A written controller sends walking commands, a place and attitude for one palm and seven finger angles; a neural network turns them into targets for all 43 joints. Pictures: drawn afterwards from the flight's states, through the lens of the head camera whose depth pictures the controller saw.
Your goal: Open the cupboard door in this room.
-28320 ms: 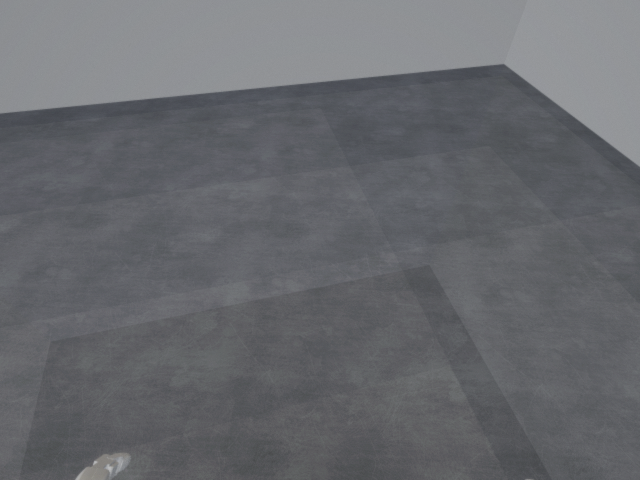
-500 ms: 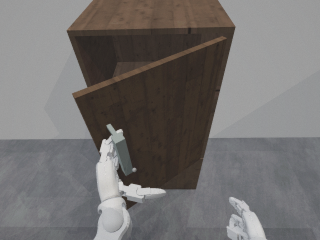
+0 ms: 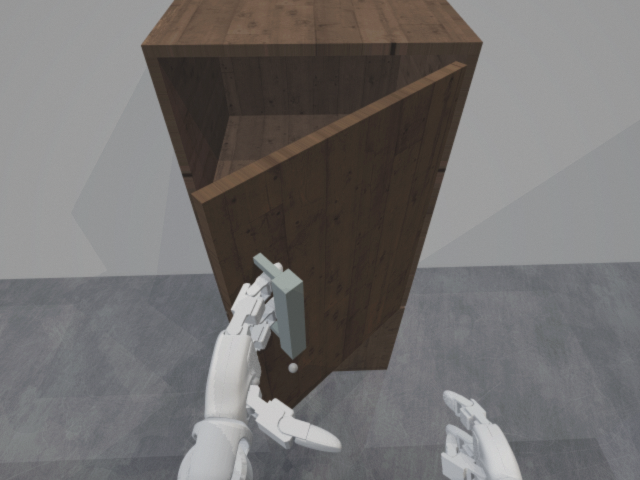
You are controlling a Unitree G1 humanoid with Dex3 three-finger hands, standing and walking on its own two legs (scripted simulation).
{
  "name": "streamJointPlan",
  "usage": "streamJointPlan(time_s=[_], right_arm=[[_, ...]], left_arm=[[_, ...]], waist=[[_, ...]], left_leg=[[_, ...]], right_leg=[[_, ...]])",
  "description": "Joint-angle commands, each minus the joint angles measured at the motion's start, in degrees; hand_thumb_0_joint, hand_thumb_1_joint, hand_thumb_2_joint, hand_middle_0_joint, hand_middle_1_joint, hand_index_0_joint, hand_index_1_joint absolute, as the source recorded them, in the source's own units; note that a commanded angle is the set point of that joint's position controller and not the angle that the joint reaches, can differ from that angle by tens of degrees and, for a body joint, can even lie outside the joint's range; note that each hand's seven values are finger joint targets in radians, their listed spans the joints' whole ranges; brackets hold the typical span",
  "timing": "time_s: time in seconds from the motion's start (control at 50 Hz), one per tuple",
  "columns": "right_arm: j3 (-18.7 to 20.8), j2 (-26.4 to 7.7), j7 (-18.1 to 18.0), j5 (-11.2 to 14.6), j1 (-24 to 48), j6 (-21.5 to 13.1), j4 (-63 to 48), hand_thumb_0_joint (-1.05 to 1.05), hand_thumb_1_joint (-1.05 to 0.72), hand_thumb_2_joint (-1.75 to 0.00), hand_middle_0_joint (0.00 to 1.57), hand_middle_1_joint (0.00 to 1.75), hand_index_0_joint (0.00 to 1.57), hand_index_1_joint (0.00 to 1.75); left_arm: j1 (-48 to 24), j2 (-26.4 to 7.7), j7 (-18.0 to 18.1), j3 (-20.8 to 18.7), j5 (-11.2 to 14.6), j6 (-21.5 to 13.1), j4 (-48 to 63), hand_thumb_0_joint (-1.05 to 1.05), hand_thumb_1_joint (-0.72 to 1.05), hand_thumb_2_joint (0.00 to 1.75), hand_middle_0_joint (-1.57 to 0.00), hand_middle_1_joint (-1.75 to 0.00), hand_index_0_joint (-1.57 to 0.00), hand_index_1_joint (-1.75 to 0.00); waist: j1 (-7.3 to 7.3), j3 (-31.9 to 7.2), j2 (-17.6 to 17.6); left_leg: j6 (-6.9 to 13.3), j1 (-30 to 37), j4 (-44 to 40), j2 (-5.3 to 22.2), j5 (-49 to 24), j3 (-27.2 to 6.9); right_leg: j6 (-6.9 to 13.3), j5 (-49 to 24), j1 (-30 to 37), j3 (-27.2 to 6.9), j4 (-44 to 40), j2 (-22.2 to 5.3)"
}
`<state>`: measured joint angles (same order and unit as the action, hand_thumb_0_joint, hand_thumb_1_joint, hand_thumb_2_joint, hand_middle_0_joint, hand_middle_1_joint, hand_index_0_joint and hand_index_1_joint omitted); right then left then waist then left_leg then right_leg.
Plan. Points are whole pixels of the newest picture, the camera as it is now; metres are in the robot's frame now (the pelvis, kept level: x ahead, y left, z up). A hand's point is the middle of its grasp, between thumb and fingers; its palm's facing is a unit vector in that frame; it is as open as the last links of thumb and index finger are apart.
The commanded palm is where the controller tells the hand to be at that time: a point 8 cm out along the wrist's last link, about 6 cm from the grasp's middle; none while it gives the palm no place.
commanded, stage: slide the hand sideways off the handle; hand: left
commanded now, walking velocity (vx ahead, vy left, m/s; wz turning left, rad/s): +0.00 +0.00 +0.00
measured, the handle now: (279, 307) +0.30 +0.07 +0.09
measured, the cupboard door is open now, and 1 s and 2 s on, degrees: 41 40 40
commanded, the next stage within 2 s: draw the hand back to the body in 0.66 s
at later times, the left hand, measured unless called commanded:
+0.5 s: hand (231, 413) +0.18 +0.10 +0.09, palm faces +0.09 -1.00 -0.04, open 16.3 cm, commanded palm +0.13 +0.16 +0.09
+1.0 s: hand (191, 407) +0.17 +0.13 +0.11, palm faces +0.06 -1.00 -0.06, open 16.3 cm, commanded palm +0.13 +0.19 +0.12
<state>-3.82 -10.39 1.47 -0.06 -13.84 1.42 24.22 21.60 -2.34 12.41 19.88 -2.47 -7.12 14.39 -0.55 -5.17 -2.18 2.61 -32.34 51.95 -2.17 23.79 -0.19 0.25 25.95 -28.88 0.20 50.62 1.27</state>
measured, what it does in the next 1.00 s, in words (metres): stands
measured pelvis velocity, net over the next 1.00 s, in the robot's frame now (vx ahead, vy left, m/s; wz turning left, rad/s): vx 0.01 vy -0.02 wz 0.02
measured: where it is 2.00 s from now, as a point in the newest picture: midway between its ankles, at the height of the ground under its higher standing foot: outside the picture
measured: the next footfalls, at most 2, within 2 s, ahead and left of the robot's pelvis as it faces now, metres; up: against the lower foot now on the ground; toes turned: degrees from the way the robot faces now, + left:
none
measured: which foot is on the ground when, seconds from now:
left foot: down 0.00-1.00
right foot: down 0.00-1.00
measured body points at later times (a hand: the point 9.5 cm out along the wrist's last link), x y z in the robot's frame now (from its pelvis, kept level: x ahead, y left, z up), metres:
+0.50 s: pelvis +0.01 -0.03 -0.01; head +0.02 -0.05 +0.44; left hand +0.17 +0.15 +0.10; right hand +0.20 -0.25 -0.08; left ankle +0.03 +0.09 -0.69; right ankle +0.00 -0.12 -0.69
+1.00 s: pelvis +0.01 -0.02 -0.01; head +0.02 -0.03 +0.44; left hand +0.17 +0.19 +0.11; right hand +0.22 -0.23 -0.07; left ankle +0.03 +0.09 -0.69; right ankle +0.00 -0.12 -0.69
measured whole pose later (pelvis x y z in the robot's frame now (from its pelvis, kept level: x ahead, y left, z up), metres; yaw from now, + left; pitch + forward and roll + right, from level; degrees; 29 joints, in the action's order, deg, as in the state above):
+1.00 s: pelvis +0.01 -0.02 -0.01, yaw +1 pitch +7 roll -2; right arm -1.3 -11.9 -3.4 2.6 -15.4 -4.7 22.9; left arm 41.0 -11.8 -5.7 -1.3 12.5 -11.9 28.4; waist 1.7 -8.3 -4.0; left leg 1.2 -37.1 56.6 -1.2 26.8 -2.8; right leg 1.6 28.8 -32.5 2.8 53.8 2.5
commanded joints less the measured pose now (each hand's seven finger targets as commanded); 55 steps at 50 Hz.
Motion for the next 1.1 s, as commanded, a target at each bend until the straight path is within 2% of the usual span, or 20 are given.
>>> streamJointPlan(time_s=[0.0,0.08,0.1,0.14,0.16,0.24,0.44,0.5,0.6,0.64,0.72,0.76,0.82,0.86,0.88,0.9,0.96,0.98,1.04,1.08], right_arm=[[2.94,-6.04,-0.61,0.3,7.08,-2.8,-11.88,0.0,-0.9,-0.9,0.2,0.3,0.2,0.3],[3.17,-6.32,-0.56,0.11,6.14,-3.2,-12.73,0.0,-0.9,-0.9,0.2,0.3,0.2,0.3],[3.42,-6.49,-0.64,0.11,5.38,-3.32,-12.65,0.0,-0.9,-0.9,0.2,0.3,0.2,0.3],[3.54,-6.52,-0.7,0.03,4.78,-3.88,-13.01,0.0,-0.9,-0.9,0.2,0.3,0.2,0.3],[3.63,-6.75,-0.79,0.08,4.47,-4.07,-13.06,0.0,-0.9,-0.9,0.2,0.3,0.2,0.3],[3.9,-7.09,-1.33,0.1,3.43,-5.31,-13.06,0.0,-0.9,-0.9,0.2,0.3,0.2,0.3],[5.04,-7.33,-3.23,1.05,2.61,-7.93,-12.53,0.0,-0.9,-0.9,0.2,0.3,0.2,0.3],[5.3,-7.0,-3.85,1.29,2.93,-8.1,-11.76,0.0,-0.9,-0.9,0.2,0.3,0.2,0.3],[5.64,-6.73,-4.8,1.76,3.84,-8.49,-11.08,0.0,-0.9,-0.9,0.2,0.3,0.2,0.3],[5.57,-7.03,-4.98,1.87,3.61,-9.13,-11.07,0.0,-0.9,-0.9,0.2,0.3,0.2,0.3],[5.55,-7.5,-5.23,2.02,3.16,-10.27,-10.8,0.0,-0.9,-0.9,0.2,0.3,0.2,0.3],[5.67,-7.67,-5.21,2.09,3.19,-10.57,-11.09,0.0,-0.9,-0.9,0.2,0.3,0.2,0.3],[5.63,-7.29,-5.37,2.28,3.11,-10.21,-11.52,0.0,-0.9,-0.9,0.2,0.3,0.2,0.3],[5.47,-7.12,-5.38,2.39,3.59,-9.7,-11.62,0.0,-0.9,-0.9,0.2,0.3,0.2,0.3],[5.29,-6.78,-5.31,2.58,3.9,-9.64,-11.98,0.0,-0.9,-0.9,0.2,0.3,0.2,0.3],[5.19,-6.83,-5.29,2.69,3.93,-9.53,-12.01,0.0,-0.9,-0.9,0.2,0.3,0.2,0.3],[4.95,-7.22,-5.61,2.83,4.28,-9.66,-11.74,0.0,-0.9,-0.9,0.2,0.3,0.2,0.3],[4.75,-7.23,-5.64,2.97,4.4,-9.84,-11.96,0.0,-0.9,-0.9,0.2,0.3,0.2,0.3],[4.34,-7.55,-5.75,3.04,3.8,-10.6,-11.19,0.0,-0.9,-0.9,0.2,0.3,0.2,0.3],[4.14,-7.73,-5.79,3.05,3.82,-11.0,-11.0,0.0,-0.9,-0.9,0.2,0.3,0.2,0.3]], left_arm=[[2.04,0.79,0.5,-5.25,1.81,-3.31,16.22,0.0,-0.5,0.3,-0.15,-0.3,-0.15,-0.3],[5.67,0.41,-0.86,-4.97,2.25,-4.5,19.55,0.0,-0.5,0.3,-0.15,-0.3,-0.15,-0.3],[7.33,-1.23,-1.09,-6.78,2.29,-5.06,19.94,0.0,-0.5,0.3,-0.15,-0.3,-0.15,-0.3],[10.58,-1.88,-2.28,-7.23,2.97,-6.15,21.57,0.0,-0.5,0.3,-0.15,-0.3,-0.15,-0.3],[12.17,-3.07,-2.93,-8.5,3.36,-6.61,22.06,0.0,-0.5,0.3,-0.15,-0.3,-0.15,-0.3],[13.2,-5.06,-5.85,-10.31,5.03,-9.1,24.43,0.0,-0.5,0.3,-0.15,-0.3,-0.15,-0.3],[21.07,-8.79,-13.78,-17.28,10.96,-11.68,24.58,0.0,-0.5,0.3,-0.15,-0.3,-0.15,-0.3],[22.69,-11.08,-15.82,-21.38,12.82,-11.83,23.2,0.0,-0.5,0.3,-0.15,-0.3,-0.15,-0.3],[23.39,-12.68,-18.44,-25.49,15.58,-12.85,22.34,0.0,-0.5,0.3,-0.15,-0.3,-0.15,-0.3],[21.45,-11.27,-19.37,-23.89,16.27,-13.8,22.97,0.0,-0.5,0.3,-0.15,-0.3,-0.15,-0.3],[21.2,-10.57,-20.84,-22.16,16.94,-14.54,23.16,0.0,-0.5,0.3,-0.15,-0.3,-0.15,-0.3],[20.55,-11.34,-20.83,-21.52,16.12,-14.2,24.12,0.0,-0.5,0.3,-0.15,-0.3,-0.15,-0.3],[20.97,-14.24,-19.47,-24.33,15.37,-12.43,26.06,0.0,-0.5,0.3,-0.15,-0.3,-0.15,-0.3],[21.33,-14.41,-18.28,-24.94,14.69,-10.63,25.71,0.0,-0.5,0.3,-0.15,-0.3,-0.15,-0.3],[21.58,-12.72,-17.91,-24.21,14.95,-9.77,25.69,0.0,-0.5,0.3,-0.15,-0.3,-0.15,-0.3],[21.52,-12.87,-17.64,-24.86,15.32,-9.01,26.02,0.0,-0.5,0.3,-0.15,-0.3,-0.15,-0.3],[20.84,-13.76,-17.36,-27.0,16.59,-6.94,26.26,0.0,-0.5,0.3,-0.15,-0.3,-0.15,-0.3],[21.0,-12.82,-17.61,-26.13,16.74,-6.4,27.1,0.0,-0.5,0.3,-0.15,-0.3,-0.15,-0.3],[18.51,-14.13,-18.41,-26.54,17.09,-5.19,29.32,0.0,-0.5,0.3,-0.15,-0.3,-0.15,-0.3],[18.09,-14.43,-18.86,-26.38,16.93,-4.2,29.96,0.0,-0.5,0.3,-0.15,-0.3,-0.15,-0.3]], waist=[[2.15,-5.05,2.39],[1.33,-4.09,3.47],[1.45,-4.55,3.84],[1.25,-4.79,4.03],[1.61,-5.18,2.96],[0.47,-4.94,1.82],[0.79,-6.27,4.12],[1.25,-6.49,5.97],[1.75,-5.51,4.22],[1.02,-5.53,4.03],[0.9,-6.33,2.08],[1.1,-6.64,1.42],[2.08,-7.68,0.3],[2.5,-6.86,0.81],[2.34,-5.61,1.35],[2.54,-5.56,0.81],[2.8,-6.29,3.21],[2.71,-5.98,2.33],[2.28,-6.02,-0.25],[2.33,-5.72,-0.07]], left_leg=[[-1.69,5.86,-11.54,2.76,-4.63,-3.68],[-1.39,5.22,-10.29,2.71,-5.54,-3.49],[-1.39,4.82,-9.79,2.66,-6.08,-3.35],[-1.2,4.42,-8.76,2.43,-6.75,-3.02],[-1.11,3.7,-8.3,2.18,-7.07,-2.75],[-0.87,2.42,-6.05,1.67,-6.68,-2.36],[-0.71,-1.88,-1.92,0.79,-6.85,-1.81],[-0.91,-3.48,-0.81,0.62,-6.74,-1.89],[-1.09,-4.36,0.67,0.5,-6.4,-1.82],[-0.98,-3.47,0.63,0.52,-6.77,-2.09],[-0.82,-2.36,0.18,0.67,-7.68,-2.58],[-0.56,-1.49,-0.79,0.85,-8.05,-2.84],[-0.53,-0.22,-2.3,0.99,-8.38,-2.6],[-0.49,-0.01,-3.5,1.16,-7.85,-2.87],[-0.54,0.18,-4.02,1.15,-7.24,-2.82],[-0.65,0.36,-4.56,1.22,-6.68,-2.92],[-0.64,1.02,-5.14,1.39,-7.15,-3.1],[-0.68,1.72,-5.48,1.45,-7.45,-2.91],[-0.86,3.47,-6.53,1.64,-8.31,-3.4],[-0.85,4.04,-7.21,1.8,-9.01,-3.82]], right_leg=[[2.49,-6.05,-0.07,3.62,-7.72,0.55],[2.23,-7.06,-0.89,3.29,-7.52,0.66],[2.26,-7.57,-0.83,3.11,-7.17,0.73],[2.08,-8.77,-1.11,2.89,-6.93,0.8],[2.15,-9.36,-0.46,2.46,-6.83,0.76],[1.66,-9.95,-2.43,1.66,-6.4,0.62],[0.09,-12.79,-1.49,-1.52,-7.17,-0.51],[-0.68,-14.25,-0.18,-3.34,-7.83,-1.4],[-1.12,-13.4,-0.59,-5.07,-8.89,-2.19],[-1.05,-13.19,-1.76,-4.29,-8.75,-1.86],[-0.6,-13.75,-2.79,-2.49,-7.39,-1.28],[-0.03,-12.77,-3.18,-1.01,-6.48,-0.61],[0.53,-11.68,-2.78,0.3,-6.05,-0.09],[0.86,-10.05,-2.62,1.39,-6.08,0.45],[0.78,-9.47,-3.11,1.77,-6.44,0.58],[0.84,-8.8,-3.02,2.1,-6.65,0.68],[0.77,-9.33,-1.14,2.11,-7.68,0.88],[0.64,-9.81,-1.44,2.44,-7.72,0.9],[0.8,-10.62,-1.31,3.01,-7.88,1.02],[0.86,-11.06,-0.93,3.42,-8.0,1.09]])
